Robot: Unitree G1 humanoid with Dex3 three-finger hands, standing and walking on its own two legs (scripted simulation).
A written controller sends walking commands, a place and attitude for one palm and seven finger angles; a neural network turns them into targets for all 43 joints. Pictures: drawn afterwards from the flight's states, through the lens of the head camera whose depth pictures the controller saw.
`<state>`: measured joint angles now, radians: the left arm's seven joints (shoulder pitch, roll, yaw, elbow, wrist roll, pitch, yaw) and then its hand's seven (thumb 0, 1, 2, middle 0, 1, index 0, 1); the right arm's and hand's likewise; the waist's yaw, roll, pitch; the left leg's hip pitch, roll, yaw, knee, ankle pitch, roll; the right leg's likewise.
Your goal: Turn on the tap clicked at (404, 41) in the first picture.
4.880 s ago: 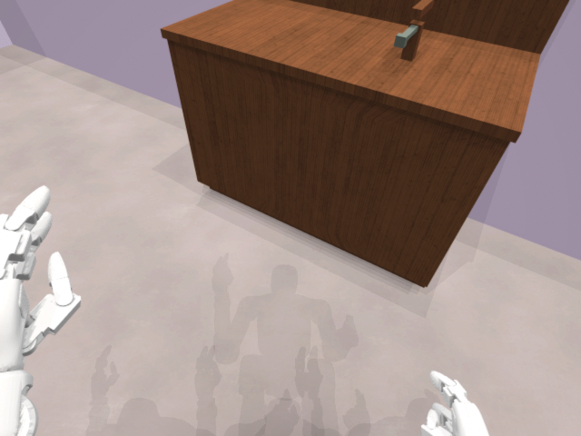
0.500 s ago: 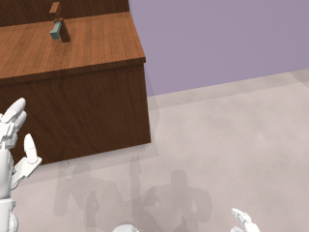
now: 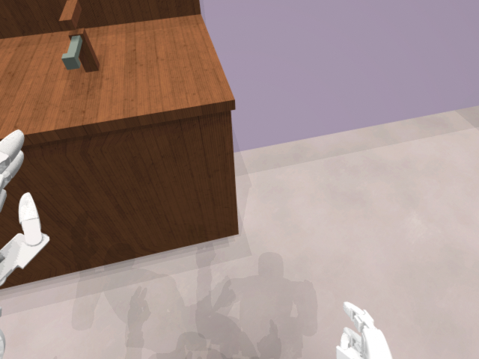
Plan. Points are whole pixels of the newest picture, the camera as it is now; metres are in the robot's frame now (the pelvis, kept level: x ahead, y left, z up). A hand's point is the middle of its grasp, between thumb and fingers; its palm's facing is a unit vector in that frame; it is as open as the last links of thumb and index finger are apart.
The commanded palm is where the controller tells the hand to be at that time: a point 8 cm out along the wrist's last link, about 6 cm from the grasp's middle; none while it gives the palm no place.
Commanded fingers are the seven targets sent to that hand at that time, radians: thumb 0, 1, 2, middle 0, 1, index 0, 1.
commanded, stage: take the last steps up to it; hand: left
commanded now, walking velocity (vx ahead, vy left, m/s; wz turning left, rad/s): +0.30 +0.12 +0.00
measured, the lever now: (71, 61) +0.70 +0.44 +0.14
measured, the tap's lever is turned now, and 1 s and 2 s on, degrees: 0 0 0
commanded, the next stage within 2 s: come to a stop and stand still in 0.90 s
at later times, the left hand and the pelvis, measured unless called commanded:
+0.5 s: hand (46, 140) +0.36 +0.29 +0.20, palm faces +0.36 -0.83 -0.42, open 7.4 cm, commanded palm +0.30 +0.34 +0.19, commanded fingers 0.00 0.90 0.90 -0.20 -0.30 -0.20 -0.30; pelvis +0.12 +0.07 +0.01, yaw -3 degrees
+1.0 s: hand (69, 106) +0.45 +0.30 +0.20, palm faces +0.35 -0.83 -0.42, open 7.4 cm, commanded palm +0.40 +0.35 +0.19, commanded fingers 0.00 0.90 0.90 -0.20 -0.30 -0.20 -0.30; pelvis +0.22 +0.08 +0.00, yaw -4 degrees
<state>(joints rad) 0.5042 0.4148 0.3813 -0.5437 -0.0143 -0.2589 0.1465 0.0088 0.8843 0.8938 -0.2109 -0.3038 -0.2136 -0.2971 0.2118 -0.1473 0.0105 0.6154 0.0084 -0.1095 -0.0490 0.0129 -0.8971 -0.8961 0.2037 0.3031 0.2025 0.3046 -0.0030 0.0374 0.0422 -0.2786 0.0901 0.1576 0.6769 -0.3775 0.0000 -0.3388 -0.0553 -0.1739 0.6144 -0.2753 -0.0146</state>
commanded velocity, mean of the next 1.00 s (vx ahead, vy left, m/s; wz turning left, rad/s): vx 0.22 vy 0.07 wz -0.03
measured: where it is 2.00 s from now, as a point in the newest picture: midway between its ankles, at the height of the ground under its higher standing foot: (228, 356)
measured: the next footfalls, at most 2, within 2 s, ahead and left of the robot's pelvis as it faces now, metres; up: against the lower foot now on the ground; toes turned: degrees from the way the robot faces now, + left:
left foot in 0.32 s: +0.19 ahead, +0.19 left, +0.00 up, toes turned +8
right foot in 0.62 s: +0.23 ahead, -0.03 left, +0.00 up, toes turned -12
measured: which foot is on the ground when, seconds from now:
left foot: down 0.00-0.00, up 0.02-0.30, down 0.32-0.64, up 0.66-0.94, down 0.96-1.00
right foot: down 0.00-0.32, up 0.34-0.60, down 0.62-0.98, up 1.00-1.00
